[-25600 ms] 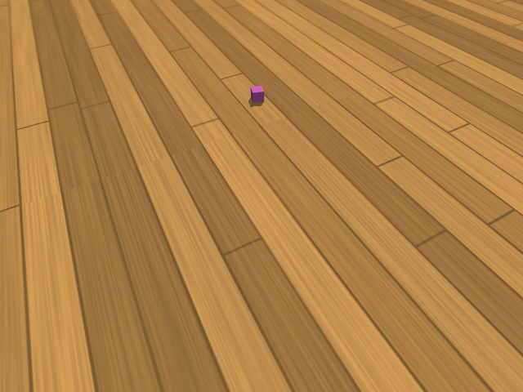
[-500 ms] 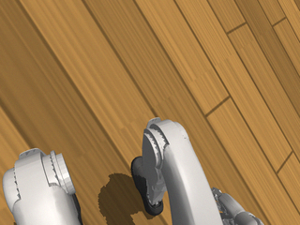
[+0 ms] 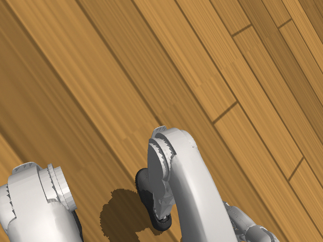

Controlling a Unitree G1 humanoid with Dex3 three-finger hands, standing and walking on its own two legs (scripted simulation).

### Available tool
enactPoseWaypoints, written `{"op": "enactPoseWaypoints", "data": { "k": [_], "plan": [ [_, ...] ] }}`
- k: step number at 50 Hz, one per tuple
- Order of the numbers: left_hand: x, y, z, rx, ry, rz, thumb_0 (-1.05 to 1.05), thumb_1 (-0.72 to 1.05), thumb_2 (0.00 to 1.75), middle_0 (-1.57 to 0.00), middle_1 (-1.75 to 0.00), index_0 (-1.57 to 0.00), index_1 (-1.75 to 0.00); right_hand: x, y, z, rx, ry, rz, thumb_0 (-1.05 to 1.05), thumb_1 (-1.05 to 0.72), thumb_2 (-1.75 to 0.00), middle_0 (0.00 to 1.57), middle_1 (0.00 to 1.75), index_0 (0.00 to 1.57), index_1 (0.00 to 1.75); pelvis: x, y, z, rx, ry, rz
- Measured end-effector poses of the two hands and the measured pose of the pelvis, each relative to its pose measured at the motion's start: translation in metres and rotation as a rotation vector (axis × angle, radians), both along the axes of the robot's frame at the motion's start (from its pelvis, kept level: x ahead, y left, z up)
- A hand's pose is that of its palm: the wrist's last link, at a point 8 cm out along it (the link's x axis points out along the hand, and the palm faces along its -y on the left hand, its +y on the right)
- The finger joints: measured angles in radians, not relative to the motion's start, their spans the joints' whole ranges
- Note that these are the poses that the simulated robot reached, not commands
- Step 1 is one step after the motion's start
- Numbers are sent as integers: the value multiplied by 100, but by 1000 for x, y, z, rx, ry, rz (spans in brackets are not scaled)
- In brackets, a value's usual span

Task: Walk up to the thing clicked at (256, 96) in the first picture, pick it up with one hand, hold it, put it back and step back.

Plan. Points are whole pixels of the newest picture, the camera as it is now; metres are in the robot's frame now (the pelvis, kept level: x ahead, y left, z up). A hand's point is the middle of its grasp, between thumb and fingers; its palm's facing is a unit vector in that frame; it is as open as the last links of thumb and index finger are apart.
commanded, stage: open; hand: left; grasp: from above
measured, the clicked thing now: out of the picture +0.42 +0.37 -0.25
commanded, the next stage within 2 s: withdraw in 0.62 s
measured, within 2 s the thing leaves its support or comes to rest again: neither
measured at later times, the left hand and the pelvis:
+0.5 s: hand out of the picture +0.42 +0.37 -0.21, palm faces -0.45 -0.14 -0.88, open 14.5 cm; pelvis +0.00 +0.00 +0.01, yaw +0 degrees
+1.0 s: hand out of the picture +0.44 +0.38 -0.17, palm faces -0.28 -0.11 -0.95, open 14.3 cm; pelvis +0.00 +0.00 +0.01, yaw +0 degrees
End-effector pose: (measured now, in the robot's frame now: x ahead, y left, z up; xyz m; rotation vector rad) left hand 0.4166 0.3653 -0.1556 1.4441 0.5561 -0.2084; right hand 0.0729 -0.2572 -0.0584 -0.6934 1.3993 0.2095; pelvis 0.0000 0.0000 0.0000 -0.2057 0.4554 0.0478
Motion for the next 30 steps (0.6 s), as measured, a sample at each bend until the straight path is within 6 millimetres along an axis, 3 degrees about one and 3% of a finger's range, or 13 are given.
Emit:
{"op": "enactPoseWaypoints", "data": {
  "k": [16,23,30],
  "plan": [
    [9,1,-2,4,-32,8,0,-51,104,-18,-83,-13,-88,10,1,8,0,-4,8,0,-89,-90,20,30,21,30,3,4,4,-18,20,1],
    [5,5,0,4,-13,23,0,-57,108,-11,-88,-6,-93,18,2,6,9,-18,12,0,-89,-90,20,30,21,30,3,3,6,-16,24,4],
    [6,8,2,4,-2,19,0,-58,108,-9,-90,-4,-94,13,0,5,5,-7,8,0,-89,-90,20,30,21,30,1,2,5,-12,16,4]
  ]
}}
